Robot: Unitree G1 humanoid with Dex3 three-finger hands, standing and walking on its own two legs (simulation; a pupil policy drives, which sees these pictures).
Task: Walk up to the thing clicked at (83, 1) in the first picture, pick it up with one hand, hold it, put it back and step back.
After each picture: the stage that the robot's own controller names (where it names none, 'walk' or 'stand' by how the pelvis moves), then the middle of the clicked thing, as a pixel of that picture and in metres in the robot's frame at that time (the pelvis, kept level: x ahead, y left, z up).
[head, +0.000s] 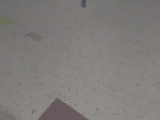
stand; (83, 3) +2.28 -0.03 -0.72
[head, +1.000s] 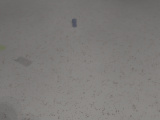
walk; (74, 23) +2.12 +0.22 -0.70
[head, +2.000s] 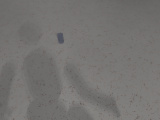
walk; (60, 38) +1.44 +0.35 -0.72
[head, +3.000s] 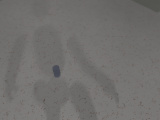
walk; (56, 71) +0.97 +0.31 -0.72
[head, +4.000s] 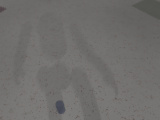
walk; (60, 107) +0.61 +0.23 -0.72
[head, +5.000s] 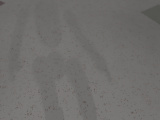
stand; out of the picture +0.42 +0.15 -0.70
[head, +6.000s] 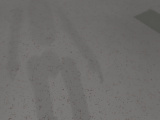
stand; out of the picture +0.37 +0.16 -0.72
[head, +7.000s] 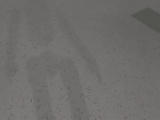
stand; out of the picture +0.37 +0.17 -0.72
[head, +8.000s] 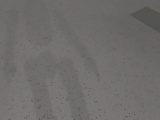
stand; out of the picture +0.37 +0.17 -0.72
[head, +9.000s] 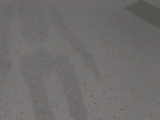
stand; out of the picture +0.38 +0.19 -0.72
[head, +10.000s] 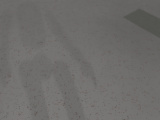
stand; out of the picture +0.35 +0.17 -0.72
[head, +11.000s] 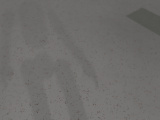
stand; out of the picture +0.36 +0.17 -0.72
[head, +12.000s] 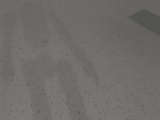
stand; out of the picture +0.35 +0.16 -0.72
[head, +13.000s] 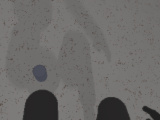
go down; (40, 73) +0.42 +0.19 -0.42
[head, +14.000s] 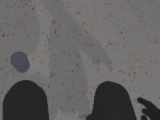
go down; (21, 62) +0.43 +0.24 -0.31
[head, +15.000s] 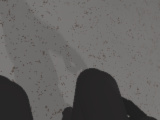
close in; out of the picture +0.39 +0.28 -0.22
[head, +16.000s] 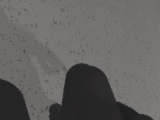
close; out of the picture +0.40 +0.28 -0.22
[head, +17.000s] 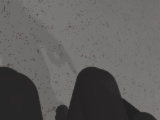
lift; out of the picture +0.33 +0.26 -0.22
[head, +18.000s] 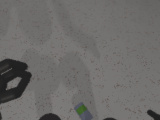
close; (83, 112) +0.35 -0.03 -0.55
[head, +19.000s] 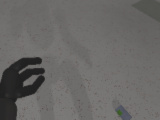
go down; (123, 113) +0.51 -0.33 -0.69
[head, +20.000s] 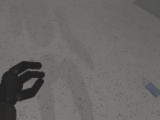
go down; (153, 89) +0.70 -0.61 -0.69
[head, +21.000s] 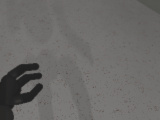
stand; out of the picture +0.88 -0.87 -0.68
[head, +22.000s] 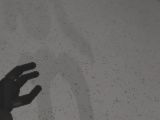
stand; out of the picture +1.07 -1.13 -0.64
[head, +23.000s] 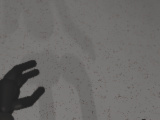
stand; out of the picture +1.25 -1.39 -0.60
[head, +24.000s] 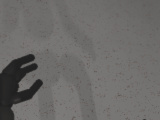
stand; out of the picture +1.42 -1.65 -0.60
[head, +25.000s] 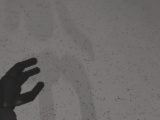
stand; out of the picture +1.57 -1.91 -0.62
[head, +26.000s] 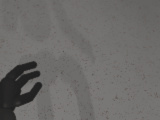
stand; out of the picture +1.75 -2.13 -0.62
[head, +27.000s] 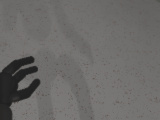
stand; out of the picture +1.89 -2.39 -0.64
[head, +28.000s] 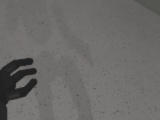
stand; out of the picture +2.02 -2.63 -0.68
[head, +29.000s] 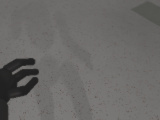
stand; out of the picture +2.15 -2.87 -0.70
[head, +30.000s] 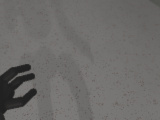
stand; out of the picture +2.33 -3.07 -0.66
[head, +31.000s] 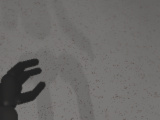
stand; out of the picture +2.47 -3.29 -0.62
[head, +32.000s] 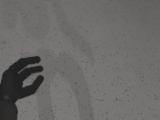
stand; out of the picture +2.60 -3.49 -0.64
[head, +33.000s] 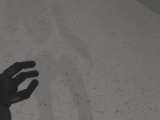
stand; out of the picture +2.68 -3.71 -0.68
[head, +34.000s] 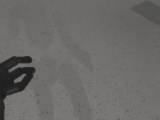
stand; out of the picture +2.78 -3.92 -0.70
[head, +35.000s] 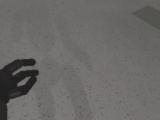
stand; out of the picture +2.87 -4.12 -0.71
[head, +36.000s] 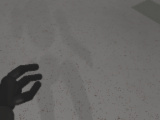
stand; out of the picture +3.00 -4.28 -0.70
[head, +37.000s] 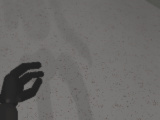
stand; out of the picture +3.14 -4.43 -0.66
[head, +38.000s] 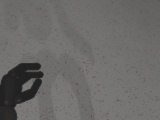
close; out of the picture +3.25 -4.60 -0.64
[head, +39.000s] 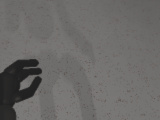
close; out of the picture +3.32 -4.76 -0.63
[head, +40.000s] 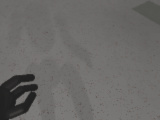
close; out of the picture +3.33 -4.95 -0.69
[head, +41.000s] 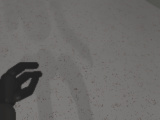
close; out of the picture +3.50 -5.04 -0.66
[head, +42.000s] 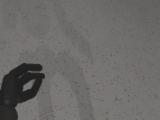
close; out of the picture +3.60 -5.16 -0.64
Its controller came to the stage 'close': yes
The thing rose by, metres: 0.01
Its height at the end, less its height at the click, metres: -0.02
